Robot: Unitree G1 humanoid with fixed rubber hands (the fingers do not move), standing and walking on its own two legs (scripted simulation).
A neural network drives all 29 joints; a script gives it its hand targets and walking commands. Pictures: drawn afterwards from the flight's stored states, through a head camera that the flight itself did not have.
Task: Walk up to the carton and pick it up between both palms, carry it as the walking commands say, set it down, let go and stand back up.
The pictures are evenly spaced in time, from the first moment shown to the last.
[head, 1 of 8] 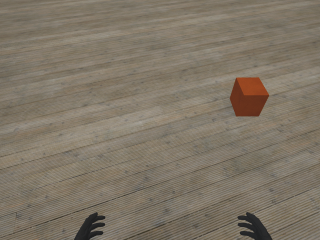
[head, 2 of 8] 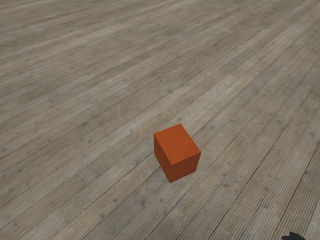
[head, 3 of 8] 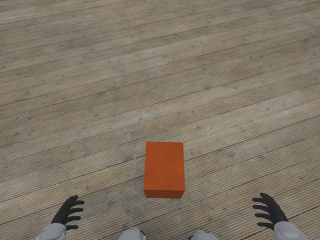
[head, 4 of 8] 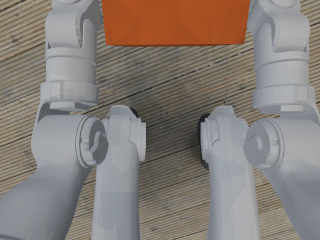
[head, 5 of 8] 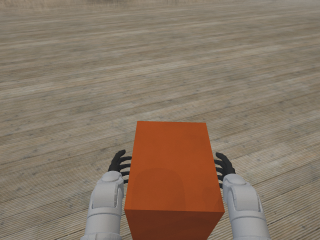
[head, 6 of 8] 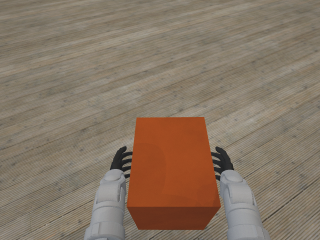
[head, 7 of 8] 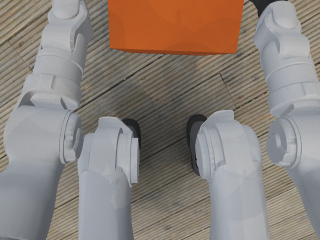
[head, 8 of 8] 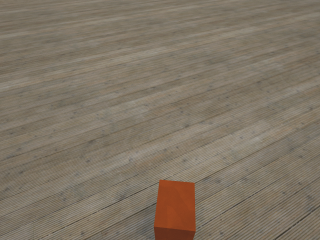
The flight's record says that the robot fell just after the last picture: no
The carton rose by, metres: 0.70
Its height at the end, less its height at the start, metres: +0.00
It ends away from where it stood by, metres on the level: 0.11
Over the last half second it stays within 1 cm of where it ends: yes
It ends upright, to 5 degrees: yes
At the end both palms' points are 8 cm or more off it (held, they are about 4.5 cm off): yes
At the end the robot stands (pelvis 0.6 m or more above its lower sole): yes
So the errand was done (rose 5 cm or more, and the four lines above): yes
